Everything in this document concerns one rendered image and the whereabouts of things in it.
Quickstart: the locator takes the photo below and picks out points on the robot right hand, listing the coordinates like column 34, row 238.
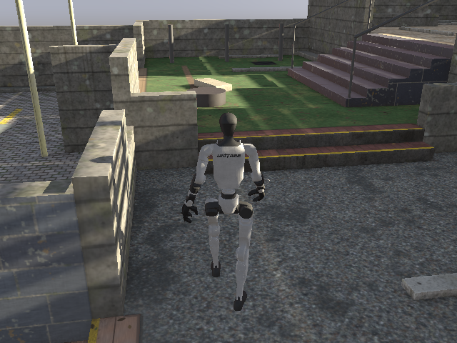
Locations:
column 260, row 197

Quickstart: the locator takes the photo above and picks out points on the left robot forearm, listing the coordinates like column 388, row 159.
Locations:
column 193, row 191

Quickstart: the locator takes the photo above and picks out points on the right robot forearm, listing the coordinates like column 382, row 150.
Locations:
column 260, row 185

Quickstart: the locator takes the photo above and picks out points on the robot left hand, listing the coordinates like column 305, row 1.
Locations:
column 186, row 213

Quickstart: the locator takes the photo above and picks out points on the robot left upper arm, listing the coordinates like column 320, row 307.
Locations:
column 205, row 151

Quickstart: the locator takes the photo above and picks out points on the robot right upper arm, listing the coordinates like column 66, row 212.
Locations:
column 251, row 151

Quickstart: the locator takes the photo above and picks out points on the robot left foot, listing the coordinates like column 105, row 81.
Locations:
column 215, row 271

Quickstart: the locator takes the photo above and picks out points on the humanoid robot head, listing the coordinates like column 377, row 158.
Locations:
column 228, row 122

